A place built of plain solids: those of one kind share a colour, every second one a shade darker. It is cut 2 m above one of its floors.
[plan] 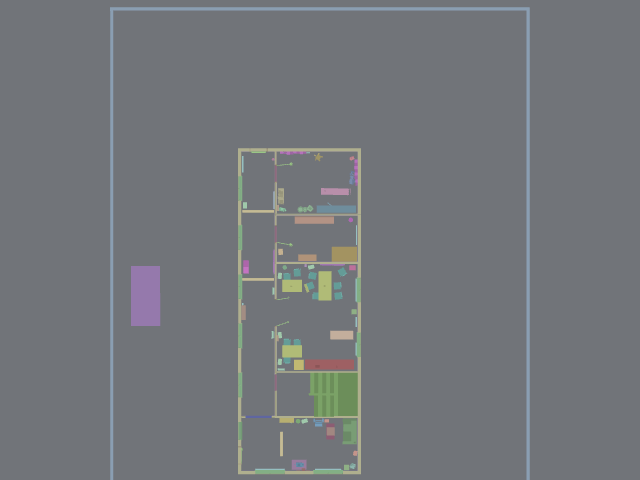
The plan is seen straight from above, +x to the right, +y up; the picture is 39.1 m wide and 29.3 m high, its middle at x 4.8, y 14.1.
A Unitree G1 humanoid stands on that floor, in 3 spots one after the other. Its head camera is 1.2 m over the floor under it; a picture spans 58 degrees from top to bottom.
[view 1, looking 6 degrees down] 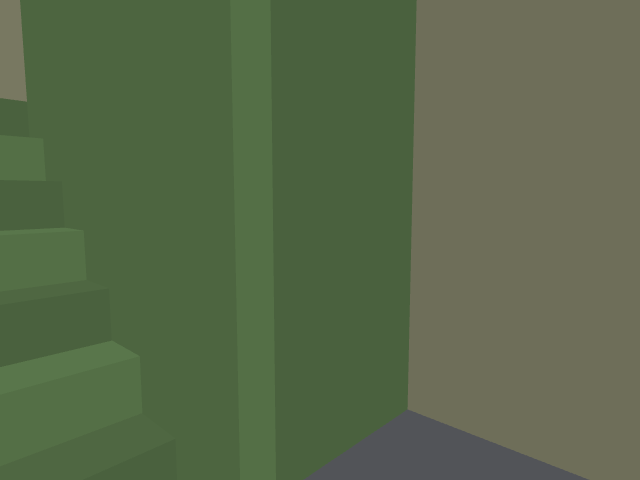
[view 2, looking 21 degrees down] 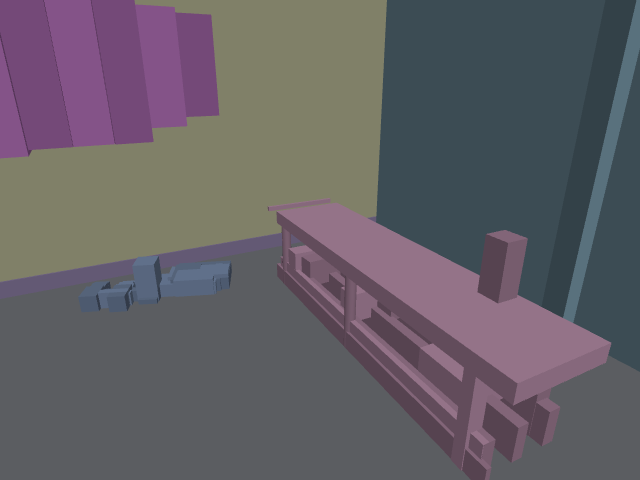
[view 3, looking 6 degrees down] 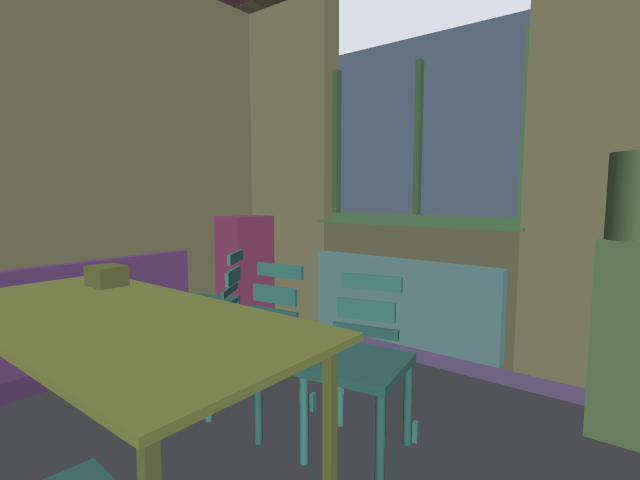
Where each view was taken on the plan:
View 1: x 3.21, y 5.39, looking -47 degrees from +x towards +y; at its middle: stair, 1.80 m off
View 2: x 4.30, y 18.15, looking -28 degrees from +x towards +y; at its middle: bench_things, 2.09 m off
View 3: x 4.30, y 9.65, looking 38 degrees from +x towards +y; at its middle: wall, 3.57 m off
